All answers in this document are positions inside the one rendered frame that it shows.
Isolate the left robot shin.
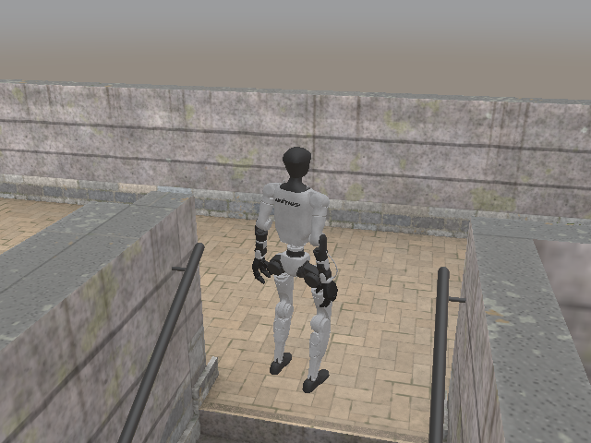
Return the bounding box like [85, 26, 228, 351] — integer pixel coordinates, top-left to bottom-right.
[273, 302, 292, 364]

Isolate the robot right forearm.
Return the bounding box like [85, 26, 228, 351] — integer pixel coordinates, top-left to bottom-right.
[313, 234, 332, 283]

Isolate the robot right foot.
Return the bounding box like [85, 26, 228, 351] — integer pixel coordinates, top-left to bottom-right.
[302, 369, 329, 393]

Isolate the robot left hand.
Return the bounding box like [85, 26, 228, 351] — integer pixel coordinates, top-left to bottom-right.
[252, 257, 272, 284]

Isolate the robot left upper arm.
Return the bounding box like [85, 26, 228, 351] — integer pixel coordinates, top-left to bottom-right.
[256, 183, 281, 231]

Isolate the robot right hand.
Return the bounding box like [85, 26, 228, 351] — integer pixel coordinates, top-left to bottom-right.
[316, 281, 338, 307]

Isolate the robot left forearm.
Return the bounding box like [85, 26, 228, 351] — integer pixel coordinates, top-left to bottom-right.
[254, 225, 268, 259]

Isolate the robot right upper arm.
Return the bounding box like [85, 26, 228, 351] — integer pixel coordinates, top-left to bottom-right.
[308, 190, 330, 246]

